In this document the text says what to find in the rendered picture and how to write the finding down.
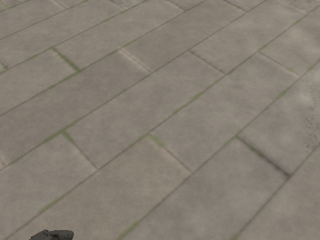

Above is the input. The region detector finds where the robot left hand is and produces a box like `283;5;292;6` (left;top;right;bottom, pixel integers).
29;229;74;240

